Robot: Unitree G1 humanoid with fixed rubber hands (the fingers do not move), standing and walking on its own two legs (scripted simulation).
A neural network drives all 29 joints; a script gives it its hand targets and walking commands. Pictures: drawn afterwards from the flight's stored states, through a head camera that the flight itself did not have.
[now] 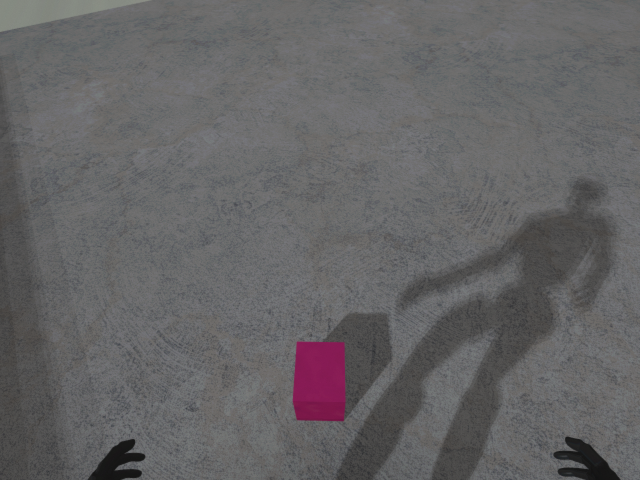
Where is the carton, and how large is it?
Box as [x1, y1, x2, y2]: [293, 342, 345, 420]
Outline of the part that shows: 297,342 293,389 293,404 297,419 343,420 345,401 344,342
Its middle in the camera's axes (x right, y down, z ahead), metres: +0.00 +0.43 +1.16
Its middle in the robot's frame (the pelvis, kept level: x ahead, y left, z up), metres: +0.48 +0.03 -0.69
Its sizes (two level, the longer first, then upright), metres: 0.173 0.143 0.177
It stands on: the floor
